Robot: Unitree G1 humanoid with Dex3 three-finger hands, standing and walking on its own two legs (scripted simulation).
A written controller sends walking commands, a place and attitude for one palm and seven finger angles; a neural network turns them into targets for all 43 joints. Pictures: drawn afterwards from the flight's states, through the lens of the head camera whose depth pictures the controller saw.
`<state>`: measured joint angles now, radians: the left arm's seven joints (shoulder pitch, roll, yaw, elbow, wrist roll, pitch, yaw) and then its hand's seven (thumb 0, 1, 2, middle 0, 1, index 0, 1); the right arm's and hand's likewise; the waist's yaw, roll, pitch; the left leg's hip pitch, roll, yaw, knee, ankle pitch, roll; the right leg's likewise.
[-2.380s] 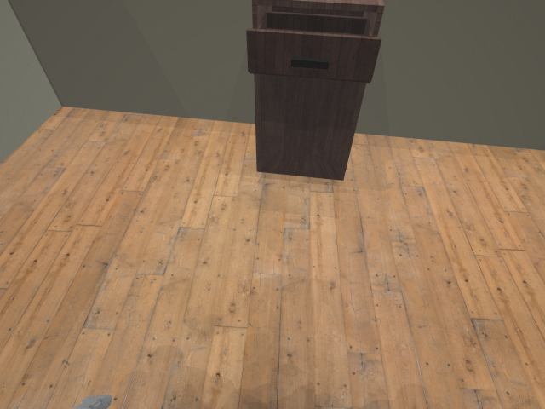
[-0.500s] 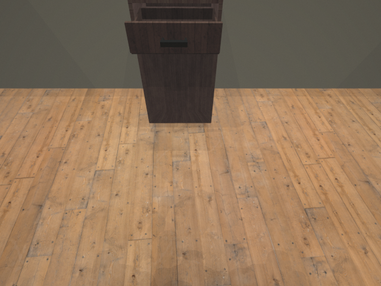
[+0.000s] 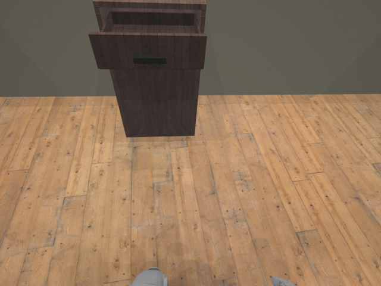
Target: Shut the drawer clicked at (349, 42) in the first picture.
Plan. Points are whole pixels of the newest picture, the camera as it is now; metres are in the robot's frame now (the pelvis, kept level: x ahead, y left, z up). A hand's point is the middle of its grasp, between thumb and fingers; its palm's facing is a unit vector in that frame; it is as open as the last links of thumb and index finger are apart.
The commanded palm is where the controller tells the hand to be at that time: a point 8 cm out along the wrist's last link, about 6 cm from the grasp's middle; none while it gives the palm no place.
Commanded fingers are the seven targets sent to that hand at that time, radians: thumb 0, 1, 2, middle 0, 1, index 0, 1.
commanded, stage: walk to a spot facing it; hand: left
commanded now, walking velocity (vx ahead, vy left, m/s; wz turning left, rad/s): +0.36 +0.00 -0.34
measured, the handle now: (150, 56) +0.87 +0.26 +0.01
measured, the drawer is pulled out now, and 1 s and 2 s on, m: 0.24 0.24 0.24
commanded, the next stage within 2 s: turn to face it in 0.42 s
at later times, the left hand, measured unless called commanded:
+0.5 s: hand (148, 206) +0.34 +0.16 -0.15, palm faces -0.25 -0.95 -0.18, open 7.4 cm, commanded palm none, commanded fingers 0.00 0.90 0.90 -0.20 -0.30 -0.20 -0.30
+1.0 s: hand (170, 192) +0.40 +0.11 -0.16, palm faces -0.04 -0.99 -0.15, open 7.3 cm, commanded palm none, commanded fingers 0.00 0.90 0.90 -0.20 -0.30 -0.20 -0.30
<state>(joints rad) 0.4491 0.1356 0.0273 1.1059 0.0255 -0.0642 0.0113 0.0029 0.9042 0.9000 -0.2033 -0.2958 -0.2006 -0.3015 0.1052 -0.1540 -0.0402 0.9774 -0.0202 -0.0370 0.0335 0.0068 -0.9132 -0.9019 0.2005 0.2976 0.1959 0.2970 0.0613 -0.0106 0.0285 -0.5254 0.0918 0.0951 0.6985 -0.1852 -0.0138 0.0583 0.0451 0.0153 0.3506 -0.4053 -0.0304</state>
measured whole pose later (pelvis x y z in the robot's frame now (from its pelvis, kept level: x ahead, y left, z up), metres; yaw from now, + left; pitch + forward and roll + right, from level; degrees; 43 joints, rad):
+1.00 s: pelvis +0.27 -0.05 +0.00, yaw -5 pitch -1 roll -1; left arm 0.14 0.15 0.05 0.94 0.03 0.01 0.03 -0.01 0.92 0.90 -0.20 -0.30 -0.20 -0.30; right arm 0.25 -0.16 -0.06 1.00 -0.02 0.05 0.01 0.01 -0.92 -0.90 0.20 0.30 0.20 0.30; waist -0.01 -0.02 0.02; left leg -0.39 0.10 0.11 0.87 -0.44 -0.04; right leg -0.28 -0.09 -0.35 0.53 -0.22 -0.07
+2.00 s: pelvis +0.27 -0.05 +0.02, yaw +13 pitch +0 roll +0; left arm 0.43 0.15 0.04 1.08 0.03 -0.03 0.00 0.00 0.91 0.90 -0.20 -0.30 -0.20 -0.30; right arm 0.23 -0.20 -0.07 1.05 -0.03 0.03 0.03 0.01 -0.91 -0.90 0.20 0.30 0.19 0.30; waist 0.07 -0.01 0.00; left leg -0.34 0.07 0.06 0.74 -0.37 -0.01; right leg -0.12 -0.07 -0.16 0.35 -0.22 0.00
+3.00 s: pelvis +0.56 +0.04 +0.01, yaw +9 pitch +0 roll +1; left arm 0.25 0.13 0.03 1.07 0.02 0.00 0.03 0.00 0.92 0.90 -0.20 -0.30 -0.20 -0.30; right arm 0.15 -0.19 -0.05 1.02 -0.01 0.02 -0.03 0.01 -0.94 -0.90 0.20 0.30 0.19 0.30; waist 0.02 0.04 0.07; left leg -0.42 0.06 0.02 0.77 -0.36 -0.05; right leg -0.23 0.03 -0.11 0.50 -0.27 -0.09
